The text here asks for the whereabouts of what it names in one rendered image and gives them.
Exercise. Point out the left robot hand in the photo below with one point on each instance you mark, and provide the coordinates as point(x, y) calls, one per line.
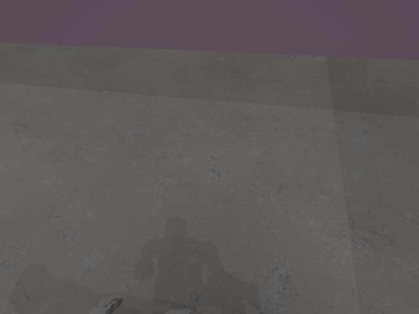
point(107, 305)

